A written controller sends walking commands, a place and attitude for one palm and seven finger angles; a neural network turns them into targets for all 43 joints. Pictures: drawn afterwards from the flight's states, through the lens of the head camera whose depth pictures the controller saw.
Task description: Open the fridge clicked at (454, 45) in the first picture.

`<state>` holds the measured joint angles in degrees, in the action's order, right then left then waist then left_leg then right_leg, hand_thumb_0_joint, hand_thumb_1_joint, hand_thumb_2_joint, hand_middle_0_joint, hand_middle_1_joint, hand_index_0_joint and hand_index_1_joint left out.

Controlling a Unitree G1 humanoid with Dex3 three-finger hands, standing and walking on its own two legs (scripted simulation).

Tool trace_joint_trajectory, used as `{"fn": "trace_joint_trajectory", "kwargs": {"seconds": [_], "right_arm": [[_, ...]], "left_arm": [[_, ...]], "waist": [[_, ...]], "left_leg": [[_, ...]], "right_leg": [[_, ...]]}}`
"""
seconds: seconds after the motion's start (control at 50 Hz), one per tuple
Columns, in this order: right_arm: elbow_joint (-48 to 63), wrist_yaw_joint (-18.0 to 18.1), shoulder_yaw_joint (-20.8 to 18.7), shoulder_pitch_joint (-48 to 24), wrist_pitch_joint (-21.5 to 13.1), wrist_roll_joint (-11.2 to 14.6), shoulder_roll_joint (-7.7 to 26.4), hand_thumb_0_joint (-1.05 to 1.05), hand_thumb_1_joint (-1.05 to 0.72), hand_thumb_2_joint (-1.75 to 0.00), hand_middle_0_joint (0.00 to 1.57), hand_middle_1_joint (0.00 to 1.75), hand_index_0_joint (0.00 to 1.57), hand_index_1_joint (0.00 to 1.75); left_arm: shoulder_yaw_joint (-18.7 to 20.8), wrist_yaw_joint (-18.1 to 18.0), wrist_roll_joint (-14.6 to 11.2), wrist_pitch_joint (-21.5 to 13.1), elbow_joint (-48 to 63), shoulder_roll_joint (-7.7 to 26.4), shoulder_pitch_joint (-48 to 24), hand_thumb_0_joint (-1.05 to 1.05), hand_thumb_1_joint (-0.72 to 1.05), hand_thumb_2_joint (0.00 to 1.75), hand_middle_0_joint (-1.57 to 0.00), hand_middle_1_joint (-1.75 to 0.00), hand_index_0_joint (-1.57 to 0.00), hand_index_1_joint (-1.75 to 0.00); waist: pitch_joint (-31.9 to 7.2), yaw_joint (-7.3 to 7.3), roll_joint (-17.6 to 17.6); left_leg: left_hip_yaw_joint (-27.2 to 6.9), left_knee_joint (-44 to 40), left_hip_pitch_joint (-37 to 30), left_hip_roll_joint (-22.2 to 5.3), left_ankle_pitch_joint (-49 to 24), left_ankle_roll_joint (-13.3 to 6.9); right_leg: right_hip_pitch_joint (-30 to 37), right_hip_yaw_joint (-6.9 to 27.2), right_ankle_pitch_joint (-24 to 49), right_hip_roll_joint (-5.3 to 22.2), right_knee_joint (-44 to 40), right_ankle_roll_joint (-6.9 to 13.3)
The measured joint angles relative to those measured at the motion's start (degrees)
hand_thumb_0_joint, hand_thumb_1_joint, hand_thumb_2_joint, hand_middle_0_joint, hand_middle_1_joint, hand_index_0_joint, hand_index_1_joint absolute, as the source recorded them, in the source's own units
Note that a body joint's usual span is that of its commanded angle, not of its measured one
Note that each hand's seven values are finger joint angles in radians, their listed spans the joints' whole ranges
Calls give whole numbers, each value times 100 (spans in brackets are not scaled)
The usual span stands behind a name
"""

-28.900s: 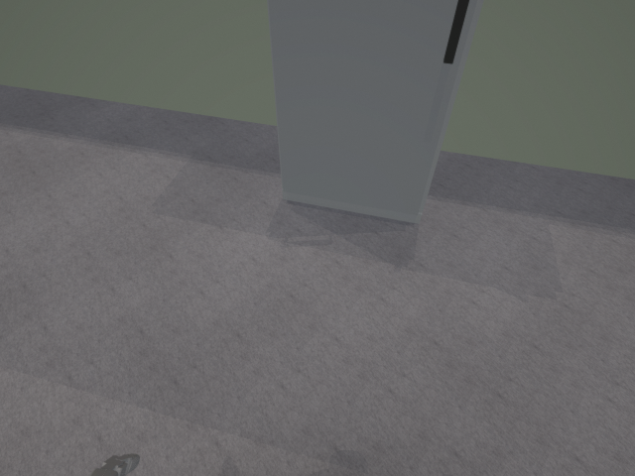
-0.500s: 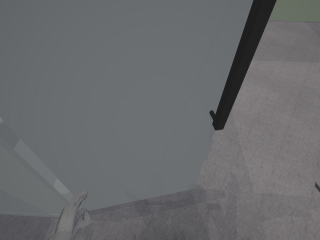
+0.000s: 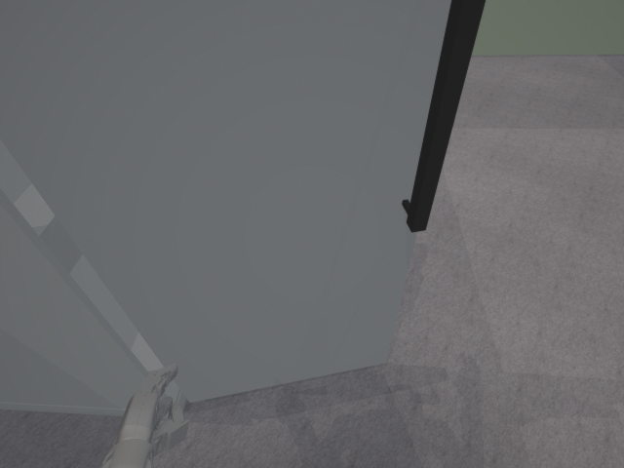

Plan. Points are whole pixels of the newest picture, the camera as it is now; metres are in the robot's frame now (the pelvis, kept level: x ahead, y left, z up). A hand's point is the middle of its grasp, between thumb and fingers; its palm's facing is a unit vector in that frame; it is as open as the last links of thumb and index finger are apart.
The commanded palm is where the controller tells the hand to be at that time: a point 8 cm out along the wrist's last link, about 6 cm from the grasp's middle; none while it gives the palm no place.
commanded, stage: step back with the hand held close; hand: right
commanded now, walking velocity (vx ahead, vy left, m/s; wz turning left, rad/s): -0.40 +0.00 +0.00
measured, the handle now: (438, 88) +0.54 -0.15 +0.24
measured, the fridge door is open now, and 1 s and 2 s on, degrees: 75 75 75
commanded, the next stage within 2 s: stop stepping back and stand still in 0.10 s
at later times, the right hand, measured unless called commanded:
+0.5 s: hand out of the picture +0.07 -0.32 +0.17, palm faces +0.43 +0.82 -0.38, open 7.4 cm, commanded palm +0.02 -0.35 +0.19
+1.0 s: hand out of the picture +0.00 -0.40 +0.17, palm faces +0.48 +0.80 -0.37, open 7.4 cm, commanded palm -0.07 -0.42 +0.19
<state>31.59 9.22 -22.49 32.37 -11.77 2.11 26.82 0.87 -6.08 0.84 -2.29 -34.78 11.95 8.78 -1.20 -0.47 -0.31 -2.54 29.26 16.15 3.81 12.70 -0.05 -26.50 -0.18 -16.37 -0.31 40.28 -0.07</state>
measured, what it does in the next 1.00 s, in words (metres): walks backwards: left foot, then right foot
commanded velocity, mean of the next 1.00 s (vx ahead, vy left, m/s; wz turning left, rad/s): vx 0.12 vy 0.10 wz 0.00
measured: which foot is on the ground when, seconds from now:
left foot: down 0.00-0.04, up 0.06-0.32, down 0.34-0.50, up 0.52-0.62, down 0.64-0.82, up 0.84-1.00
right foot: down 0.00-0.36, up 0.38-0.42, down 0.44-0.62, up 0.64-0.82, down 0.84-1.00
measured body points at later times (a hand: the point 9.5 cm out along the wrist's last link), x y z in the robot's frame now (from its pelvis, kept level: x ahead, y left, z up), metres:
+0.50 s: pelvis -0.12 -0.05 -0.01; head -0.15 -0.09 +0.43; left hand +0.03 +0.18 -0.08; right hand +0.04 -0.36 +0.19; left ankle -0.23 +0.08 -0.73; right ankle +0.01 -0.09 -0.73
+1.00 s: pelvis -0.21 -0.12 +0.00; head -0.21 -0.16 +0.45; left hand -0.06 +0.09 -0.07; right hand -0.03 -0.44 +0.19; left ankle -0.19 -0.01 -0.69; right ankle -0.15 -0.25 -0.73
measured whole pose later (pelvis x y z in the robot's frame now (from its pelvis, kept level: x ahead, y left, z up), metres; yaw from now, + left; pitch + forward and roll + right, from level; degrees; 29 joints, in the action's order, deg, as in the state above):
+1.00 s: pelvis -0.21 -0.12 +0.00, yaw +0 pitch -3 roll +2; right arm 27.6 9.3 -26.1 24.8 -7.7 3.1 24.9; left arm -1.5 -3.3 0.8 -7.3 -36.5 7.6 12.8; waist 2.4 0.6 -2.8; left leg 4.5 50.2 22.4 0.6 25.4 -1.1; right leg -18.9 -2.5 -12.5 5.2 34.0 -0.6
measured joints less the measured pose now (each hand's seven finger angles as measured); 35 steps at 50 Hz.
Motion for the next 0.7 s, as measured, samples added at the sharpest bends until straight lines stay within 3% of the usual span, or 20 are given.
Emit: {"fn": "trace_joint_trajectory", "kwargs": {"seconds": [0.02, 0.08, 0.16, 0.2, 0.26, 0.34, 0.36, 0.38, 0.44, 0.48, 0.52, 0.54, 0.56, 0.6, 0.62, 0.64, 0.66, 0.7], "right_arm": [[8, 17, -56, 0, -20, -1, 17, 1, -89, -90, 22, 30, 22, 31], [-185, 42, -226, -310, -55, -13, 33, 1, -89, -90, 22, 30, 22, 31], [-659, 2, -309, -490, 81, -26, -167, 1, -89, -90, 21, 30, 22, 31], [-602, 2, -242, -383, 208, 10, -281, 1, -89, -90, 21, 30, 22, 31], [-231, 6, -77, -107, 329, 69, -370, 1, -90, -90, 21, 30, 21, 30], [275, 8, -3, 49, 376, 116, -221, 1, -90, -90, 21, 30, 21, 30], [341, 1, 14, 6, 360, 123, -238, 1, -90, -90, 21, 30, 21, 30], [374, -9, 72, -45, 379, 138, -266, 1, -90, -90, 21, 30, 21, 30], [385, -49, 19, -44, 422, 203, -27, 1, -89, -90, 22, 30, 22, 31], [279, -54, -144, -106, 444, 229, 73, 1, -89, -90, 22, 30, 22, 31], [-4, -18, -285, -253, 474, 252, -7, 1, -89, -90, 22, 30, 22, 31], [-207, 3, -318, -353, 519, 266, -78, 1, -89, -90, 22, 30, 22, 31], [-420, 14, -318, -479, 585, 272, -146, 1, -89, -90, 22, 30, 22, 31], [-770, 9, -222, -730, 743, 308, -262, 1, -89, -90, 21, 30, 22, 31], [-809, 14, -158, -781, 804, 302, -258, 1, -89, -90, 21, 30, 22, 31], [-720, 26, -117, -755, 796, 262, -218, 1, -90, -90, 21, 30, 21, 30], [-557, 18, -71, -659, 750, 261, -269, 1, -90, -90, 21, 30, 21, 30], [-124, -52, -15, -307, 659, 255, -414, 1, -90, -90, 21, 30, 21, 30]], "left_arm": [[-3, -10, 18, 23, -8, 36, 73, 1, 90, 90, -20, -30, -20, -30], [13, -73, 42, 32, -67, 97, 99, 1, 90, 90, -20, -30, -20, -30], [-2, -15, 113, -90, -143, 13, 142, 1, 90, 90, -20, -30, -20, -30], [-26, 37, 113, -159, -153, -57, 218, 1, 90, 90, -20, -30, -20, -30], [-99, 99, 98, -275, -153, -185, 271, 1, 90, 90, -20, -30, -20, -30], [-210, 144, 123, -390, -31, -333, 106, 1, 90, 90, -20, -30, -20, -30], [-216, 143, 128, -403, -29, -288, -12, 1, 90, 90, -20, -30, -20, -30], [-203, 133, 129, -383, -82, -235, -90, 1, 90, 90, -20, -30, -20, -30], [-177, 122, 33, -269, -249, -258, 143, 1, 90, 90, -20, -30, -20, -30], [-177, 111, -48, -181, -283, -267, 370, 1, 90, 90, -20, -30, -20, -30], [-196, 65, -58, -141, -313, -198, 441, 1, 90, 90, -20, -30, -20, -30], [-202, 40, -41, -128, -341, -166, 422, 1, 90, 90, -20, -30, -20, -30], [-200, 24, -11, -123, -359, -139, 400, 1, 90, 90, -20, -30, -20, -30], [-143, 32, 69, -139, -332, -94, 413, 1, 90, 90, -20, -30, -20, -30], [-118, 52, 61, -162, -263, -68, 456, 1, 90, 90, -20, -30, -20, -30], [-106, 99, -12, -193, -212, -51, 476, 1, 90, 90, -20, -30, -20, -30], [-104, 144, -67, -203, -225, -13, 463, 1, 90, 90, -20, -30, -20, -30], [-101, 217, -106, -173, -313, 6, 485, 1, 90, 90, -20, -30, -20, -30]], "waist": [[-66, 7, -15], [36, 35, -73], [120, 34, 84], [60, -21, 137], [-60, -142, 66], [-72, -232, -338], [31, -274, -269], [154, -248, -89], [35, -112, -12], [-110, 12, -141], [-146, 56, -184], [-133, 78, -165], [-99, 100, -127], [-4, 185, -6], [26, 225, -1], [53, 181, -123], [122, 105, -187], [166, -4, -280]], "left_leg": [[-3, 9, 46, -15, -22, 40], [-41, 452, 331, -56, 248, 73], [-140, 1760, 456, 276, 937, 31], [-23, 1759, 198, 309, 1174, -14], [145, 1041, -415, 241, 1522, -111], [174, -594, -1192, -73, 1588, -501], [161, -696, -1133, -77, 1088, -495], [210, -568, -1116, 19, 886, -366], [297, -252, -1213, 37, 1038, -51], [350, 57, -1235, -81, 1279, 28], [342, 537, -1099, -173, 1591, -62], [330, 839, -953, -159, 1759, -136], [351, 1110, -804, -107, 1856, -206], [591, 1119, -719, 51, 2030, -345], [712, 715, -796, 90, 2103, -504], [626, 408, -748, 13, 1901, -695], [595, 366, -651, -78, 1203, -710], [535, 330, -565, -158, 564, -461]], "right_leg": [[169, 22, 127, 10, -190, 17], [254, 36, 809, -68, -648, 340], [230, 108, 1129, -12, -1127, 479], [206, 124, 1414, 49, -1475, 467], [110, 51, 1785, 83, -1940, 410], [-378, -242, 1501, -151, -1902, -29], [-591, -291, 1209, -98, -1541, -92], [-686, -240, 944, -8, -1129, -106], [-356, -271, 668, 56, -440, -91], [-167, -379, 873, -20, -489, 202], [-62, -494, 919, -93, -489, 589], [5, -537, 951, -110, -577, 607], [91, -547, 1041, -125, -746, 465], [241, -461, 1179, -178, -1127, -141], [134, -443, 712, -241, -989, -442], [-235, -479, 58, -345, -146, -510], [-584, -412, -225, -375, 963, -454], [-908, -261, -250, -236, 2420, -308]]}}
